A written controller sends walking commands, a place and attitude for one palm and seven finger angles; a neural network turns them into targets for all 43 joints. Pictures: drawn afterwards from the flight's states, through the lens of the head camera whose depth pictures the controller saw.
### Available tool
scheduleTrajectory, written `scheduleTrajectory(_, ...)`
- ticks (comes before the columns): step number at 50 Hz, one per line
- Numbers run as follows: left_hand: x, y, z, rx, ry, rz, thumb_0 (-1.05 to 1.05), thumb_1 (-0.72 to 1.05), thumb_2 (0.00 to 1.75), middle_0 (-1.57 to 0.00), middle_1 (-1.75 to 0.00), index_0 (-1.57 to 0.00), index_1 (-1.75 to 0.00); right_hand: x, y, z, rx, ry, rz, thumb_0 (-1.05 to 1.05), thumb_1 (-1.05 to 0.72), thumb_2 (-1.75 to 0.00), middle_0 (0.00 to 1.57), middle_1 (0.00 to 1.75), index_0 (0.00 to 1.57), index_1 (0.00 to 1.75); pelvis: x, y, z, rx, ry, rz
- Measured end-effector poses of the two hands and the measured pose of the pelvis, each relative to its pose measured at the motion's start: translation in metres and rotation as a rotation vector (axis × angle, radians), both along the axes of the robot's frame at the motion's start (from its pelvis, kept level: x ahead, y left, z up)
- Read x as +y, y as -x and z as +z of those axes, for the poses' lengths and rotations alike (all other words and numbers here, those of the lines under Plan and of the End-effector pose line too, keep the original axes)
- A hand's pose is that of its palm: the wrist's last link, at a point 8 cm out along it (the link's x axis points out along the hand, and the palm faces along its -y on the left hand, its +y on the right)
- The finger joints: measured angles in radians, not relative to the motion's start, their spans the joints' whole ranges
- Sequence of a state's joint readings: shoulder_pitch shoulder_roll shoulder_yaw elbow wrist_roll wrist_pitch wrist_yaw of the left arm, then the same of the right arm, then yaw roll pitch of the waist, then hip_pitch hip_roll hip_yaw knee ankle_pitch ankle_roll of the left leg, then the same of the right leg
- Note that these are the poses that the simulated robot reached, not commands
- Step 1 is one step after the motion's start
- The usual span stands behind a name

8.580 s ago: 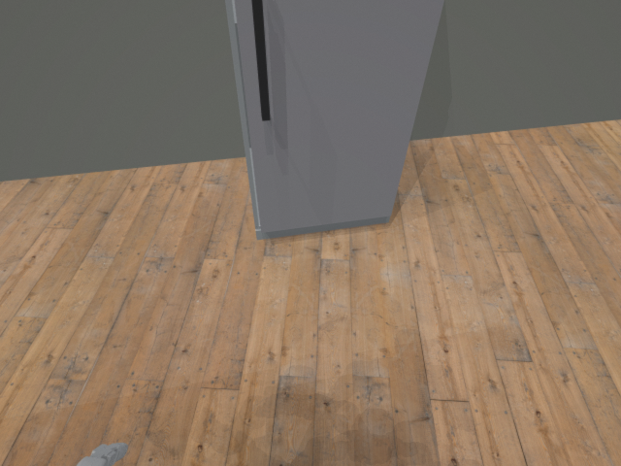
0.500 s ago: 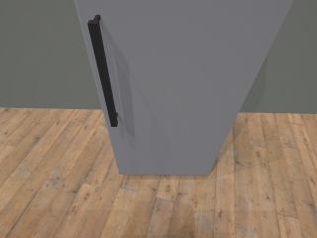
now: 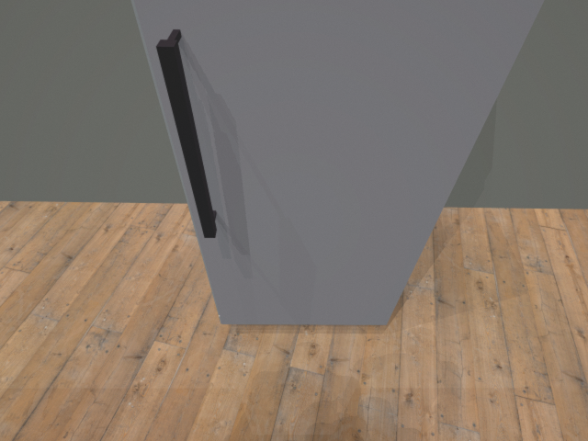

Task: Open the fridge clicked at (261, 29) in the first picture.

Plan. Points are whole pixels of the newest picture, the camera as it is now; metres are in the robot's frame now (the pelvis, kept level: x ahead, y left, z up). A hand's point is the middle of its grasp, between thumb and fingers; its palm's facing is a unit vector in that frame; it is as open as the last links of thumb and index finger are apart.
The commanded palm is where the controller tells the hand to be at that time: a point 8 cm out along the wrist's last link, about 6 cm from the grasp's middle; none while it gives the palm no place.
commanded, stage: look again from close up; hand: left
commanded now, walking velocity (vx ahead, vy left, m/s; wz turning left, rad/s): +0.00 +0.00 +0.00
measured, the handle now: (196, 153) +0.56 +0.22 +0.08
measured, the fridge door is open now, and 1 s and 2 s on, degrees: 0 0 0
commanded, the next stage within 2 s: shuffle to correct the standing spot in 0.44 s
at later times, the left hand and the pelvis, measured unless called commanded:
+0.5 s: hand out of the picture -0.02 +0.15 -0.18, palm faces +0.04 -0.99 -0.14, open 7.4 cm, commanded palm none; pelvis +0.00 +0.00 +0.00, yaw +0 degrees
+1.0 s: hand out of the picture +0.05 +0.19 -0.18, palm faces +0.05 -0.99 -0.14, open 7.4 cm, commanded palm none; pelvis +0.06 +0.02 +0.00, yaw +2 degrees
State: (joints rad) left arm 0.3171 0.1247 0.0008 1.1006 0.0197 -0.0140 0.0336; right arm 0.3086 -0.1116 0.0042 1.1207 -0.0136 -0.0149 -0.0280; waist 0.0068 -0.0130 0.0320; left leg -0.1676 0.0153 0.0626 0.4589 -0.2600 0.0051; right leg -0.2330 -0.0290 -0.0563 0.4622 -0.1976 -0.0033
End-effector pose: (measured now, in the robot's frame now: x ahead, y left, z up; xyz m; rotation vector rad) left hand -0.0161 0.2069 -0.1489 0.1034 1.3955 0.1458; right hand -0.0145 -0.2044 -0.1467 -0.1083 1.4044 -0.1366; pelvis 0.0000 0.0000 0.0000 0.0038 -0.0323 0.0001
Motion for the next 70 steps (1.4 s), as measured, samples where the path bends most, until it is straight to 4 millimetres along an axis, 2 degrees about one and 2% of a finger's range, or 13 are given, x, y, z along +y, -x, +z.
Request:
scheduleTrajectory(31, -0.006, 0.004, -0.003, 0.01, 0.018, 0.01, 0.01, 0.91, 0.9, -0.19, -0.3, -0.19, -0.3, 0.004, 0.011, 0.001, 0.028, -0.005, -0.008, 0.01, -0.91, -0.9, 0.19, 0.3, 0.2, 0.3, -0.001, -0.002, -0.001, 0.002, 0.001, 0.002)
scheduleTrajectory(37, 0.001, 0.006, -0.008, 0.006, 0.017, 0.065, 0.01, 0.91, 0.9, -0.19, -0.3, -0.19, -0.3, 0.002, 0.008, -0.002, 0.066, 0.003, 0.02, 0.01, -0.91, -0.9, 0.19, 0.3, 0.2, 0.3, 0.003, -0.011, -0.007, 0.016, 0.013, 0.03)
scheduleTrajectory(43, 0.017, 0.009, -0.019, 0.061, 0.036, 0.09, 0.0, 0.91, 0.9, -0.19, -0.3, -0.19, -0.3, 0.009, -0.008, 0.002, 0.045, 0.049, 0.015, 0.01, -0.91, -0.9, 0.19, 0.3, 0.2, 0.3, 0.019, -0.031, -0.011, 0.024, 0.015, 0.032)
scheduleTrajectory(46, 0.024, -0.01, -0.013, 0.08, 0.039, 0.049, 0.01, 0.91, 0.9, -0.19, -0.3, -0.19, -0.3, 0.017, -0.008, 0.008, 0.041, 0.05, -0.02, 0.0, -0.91, -0.9, 0.19, 0.3, 0.2, 0.3, 0.024, -0.044, -0.006, 0.034, 0.012, 0.021)
scheduleTrajectory(52, 0.038, -0.082, 0.001, 0.007, -0.003, 0.002, 0.03, 0.94, 0.9, -0.19, -0.3, -0.19, -0.3, 0.036, 0.0, 0.018, 0.144, -0.001, -0.038, 0.0, -0.91, -0.9, 0.19, 0.3, 0.2, 0.3, 0.022, -0.071, 0.003, 0.053, 0.005, 0.026)
scheduleTrajectory(56, 0.04, -0.142, 0.006, -0.064, -0.031, -0.032, 0.03, 0.94, 0.9, -0.19, -0.3, -0.19, -0.3, 0.039, 0.0, 0.017, 0.221, -0.034, -0.056, 0.0, -0.91, -0.9, 0.2, 0.3, 0.2, 0.3, 0.015, -0.093, 0.001, 0.052, 0.0, 0.025)
scheduleTrajectory(60, 0.028, -0.206, 0.003, -0.179, -0.057, -0.06, 0.02, 0.93, 0.9, -0.19, -0.3, -0.19, -0.3, 0.029, -0.012, 0.003, 0.284, -0.058, -0.071, 0.0, -0.91, -0.9, 0.2, 0.3, 0.2, 0.3, 0.002, -0.122, -0.013, 0.037, -0.019, 0.036)
scheduleTrajectory(62, 0.02, -0.227, 0.001, -0.229, -0.066, -0.051, 0.02, 0.92, 0.9, -0.19, -0.3, -0.19, -0.3, 0.019, -0.027, -0.006, 0.289, -0.055, -0.069, 0.01, -0.91, -0.9, 0.2, 0.3, 0.2, 0.3, -0.003, -0.131, -0.018, 0.026, -0.012, 0.05)
scheduleTrajectory(64, 0.013, -0.239, 0.002, -0.257, -0.061, -0.046, 0.01, 0.92, 0.9, -0.19, -0.3, -0.19, -0.3, 0.007, -0.051, -0.01, 0.255, -0.032, -0.061, 0.01, -0.91, -0.9, 0.2, 0.3, 0.2, 0.3, -0.005, -0.135, -0.018, 0.013, -0.008, 0.072)
scheduleTrajectory(67, 0.004, -0.243, 0.003, -0.266, -0.046, -0.032, 0.01, 0.91, 0.9, -0.19, -0.3, -0.19, -0.3, -0.009, -0.096, -0.012, 0.162, 0.005, -0.036, 0.01, -0.91, -0.9, 0.2, 0.3, 0.2, 0.3, -0.007, -0.135, -0.014, 0.007, -0.017, 0.077)
scheduleTrajectory(70, 0.008, -0.241, 0.005, -0.281, -0.047, 0.004, -0.01, 0.93, 0.9, -0.2, -0.3, -0.2, -0.3, -0.02, -0.144, -0.009, 0.042, 0.034, 0.005, 0.01, -0.91, -0.9, 0.19, 0.3, 0.2, 0.3, -0.005, -0.13, -0.011, 0.013, -0.02, 0.078)
